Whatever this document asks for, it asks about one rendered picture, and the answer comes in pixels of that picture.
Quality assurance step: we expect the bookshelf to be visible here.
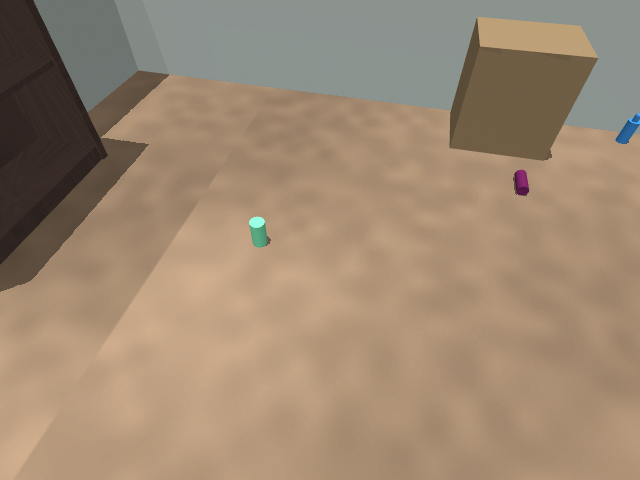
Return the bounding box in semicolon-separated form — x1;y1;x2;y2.
0;0;108;265

